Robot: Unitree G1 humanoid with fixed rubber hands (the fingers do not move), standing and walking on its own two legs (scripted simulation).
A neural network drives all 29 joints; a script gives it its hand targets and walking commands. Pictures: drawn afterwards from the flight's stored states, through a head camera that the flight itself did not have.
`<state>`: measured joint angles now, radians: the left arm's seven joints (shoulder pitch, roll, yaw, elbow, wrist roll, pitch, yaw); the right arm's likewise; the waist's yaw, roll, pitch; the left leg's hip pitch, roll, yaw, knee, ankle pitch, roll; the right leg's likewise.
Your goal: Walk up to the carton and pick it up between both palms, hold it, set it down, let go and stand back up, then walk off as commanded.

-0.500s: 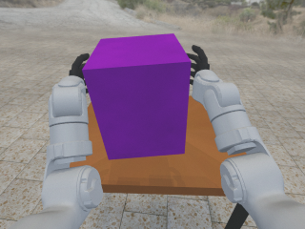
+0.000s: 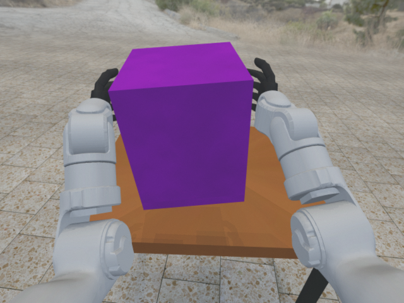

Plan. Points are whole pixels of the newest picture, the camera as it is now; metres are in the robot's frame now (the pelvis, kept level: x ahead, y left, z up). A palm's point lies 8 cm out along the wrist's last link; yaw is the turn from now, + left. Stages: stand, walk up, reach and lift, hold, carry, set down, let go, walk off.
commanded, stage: hold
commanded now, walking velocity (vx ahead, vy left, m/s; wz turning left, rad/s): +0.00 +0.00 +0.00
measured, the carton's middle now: (187, 124) +0.39 +0.00 +0.25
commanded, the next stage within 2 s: none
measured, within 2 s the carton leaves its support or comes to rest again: neither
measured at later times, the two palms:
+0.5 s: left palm (100, 107) +0.37 +0.16 +0.30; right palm (262, 100) +0.36 -0.13 +0.32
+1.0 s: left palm (103, 107) +0.36 +0.15 +0.30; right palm (266, 104) +0.36 -0.14 +0.31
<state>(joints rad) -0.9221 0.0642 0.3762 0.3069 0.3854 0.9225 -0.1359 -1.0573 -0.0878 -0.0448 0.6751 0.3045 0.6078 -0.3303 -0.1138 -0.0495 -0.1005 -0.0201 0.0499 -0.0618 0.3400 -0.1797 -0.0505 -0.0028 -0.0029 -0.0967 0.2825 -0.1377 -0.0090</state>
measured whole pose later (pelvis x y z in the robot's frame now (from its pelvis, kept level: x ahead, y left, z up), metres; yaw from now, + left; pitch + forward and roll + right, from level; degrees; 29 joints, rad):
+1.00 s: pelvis +0.00 +0.00 +0.00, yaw -1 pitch -8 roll -1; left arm -0.93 0.04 0.40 0.31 0.40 0.92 -0.12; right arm -1.03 -0.10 -0.03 0.67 0.30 0.60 -0.32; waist -0.09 -0.03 -0.10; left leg -0.01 0.05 -0.04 0.33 -0.18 -0.05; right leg 0.00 0.00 -0.08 0.29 -0.14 -0.01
